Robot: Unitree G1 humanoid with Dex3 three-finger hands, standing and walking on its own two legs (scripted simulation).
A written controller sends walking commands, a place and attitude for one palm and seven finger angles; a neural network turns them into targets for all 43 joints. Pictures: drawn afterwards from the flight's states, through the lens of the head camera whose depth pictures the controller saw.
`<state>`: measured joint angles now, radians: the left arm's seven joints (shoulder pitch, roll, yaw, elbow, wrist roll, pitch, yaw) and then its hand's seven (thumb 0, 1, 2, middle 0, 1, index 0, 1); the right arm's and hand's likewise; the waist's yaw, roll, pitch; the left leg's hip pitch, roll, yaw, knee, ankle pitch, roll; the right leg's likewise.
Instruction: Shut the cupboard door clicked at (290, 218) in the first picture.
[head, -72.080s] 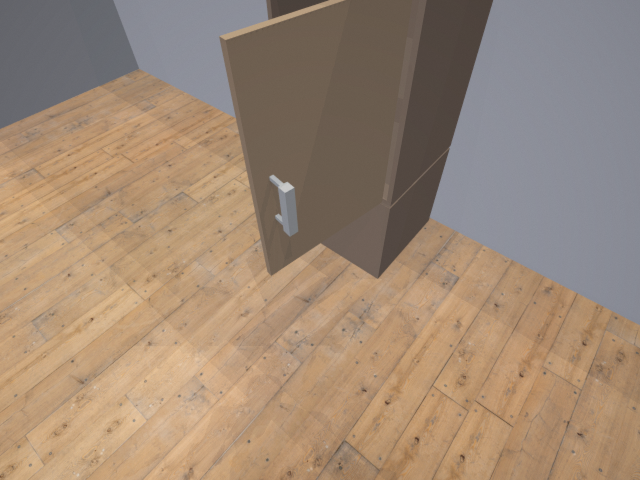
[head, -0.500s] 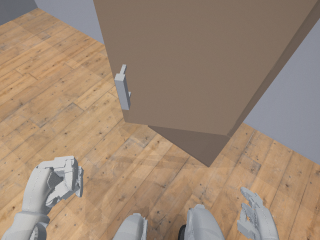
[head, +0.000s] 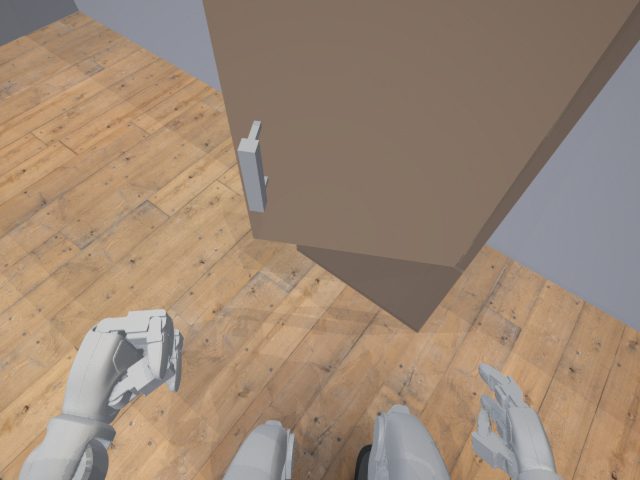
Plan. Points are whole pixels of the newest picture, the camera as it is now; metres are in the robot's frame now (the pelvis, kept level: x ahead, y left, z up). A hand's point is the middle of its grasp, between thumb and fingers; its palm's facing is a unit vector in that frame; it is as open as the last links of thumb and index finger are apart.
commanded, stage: bring the fist close to the handle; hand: left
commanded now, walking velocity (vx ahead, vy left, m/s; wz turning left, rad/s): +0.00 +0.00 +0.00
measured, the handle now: (257, 167) +0.53 +0.13 +0.03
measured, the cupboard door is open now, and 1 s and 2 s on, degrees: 29 29 21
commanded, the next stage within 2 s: push the door shut along its arc in 1.28 s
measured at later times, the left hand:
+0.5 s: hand (241, 277) +0.34 +0.13 +0.03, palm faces -0.14 -0.99 -0.05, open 3.1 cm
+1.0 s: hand (278, 210) +0.45 +0.09 +0.03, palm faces -0.08 -1.00 -0.03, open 3.1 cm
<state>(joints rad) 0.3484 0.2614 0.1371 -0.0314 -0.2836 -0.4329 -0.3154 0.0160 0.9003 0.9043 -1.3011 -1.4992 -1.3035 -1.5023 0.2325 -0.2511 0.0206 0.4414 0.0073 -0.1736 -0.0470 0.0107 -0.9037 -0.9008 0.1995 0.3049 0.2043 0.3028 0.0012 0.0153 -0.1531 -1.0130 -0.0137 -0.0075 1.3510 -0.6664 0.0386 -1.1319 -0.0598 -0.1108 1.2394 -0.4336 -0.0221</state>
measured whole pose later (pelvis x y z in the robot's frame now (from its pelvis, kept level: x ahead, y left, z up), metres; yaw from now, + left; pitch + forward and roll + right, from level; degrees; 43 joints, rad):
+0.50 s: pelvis +0.01 +0.00 +0.00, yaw +0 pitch +22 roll -1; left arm -0.12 0.21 0.06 0.30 -0.15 -0.36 -0.16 0.01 0.90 0.90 -1.30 -1.50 -1.30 -1.50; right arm 0.26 -0.26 0.02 0.52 0.00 -0.10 -0.02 0.01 -0.90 -0.90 0.20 0.30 0.20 0.30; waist -0.04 0.02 -0.15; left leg -1.04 -0.02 0.01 1.31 -0.65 0.04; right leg -1.17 -0.07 -0.10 1.23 -0.43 -0.02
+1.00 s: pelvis +0.00 -0.02 +0.00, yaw +0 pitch +25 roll +0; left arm -0.59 0.23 0.20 0.80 -0.12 -0.49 -0.12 0.01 0.90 0.90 -1.30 -1.50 -1.30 -1.50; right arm 0.27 -0.26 0.00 0.60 -0.02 -0.06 0.00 0.01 -0.91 -0.90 0.20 0.30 0.20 0.30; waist -0.11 0.02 -0.14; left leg -1.11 -0.01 0.02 1.31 -0.63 0.02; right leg -1.26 -0.05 -0.08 1.23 -0.41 -0.04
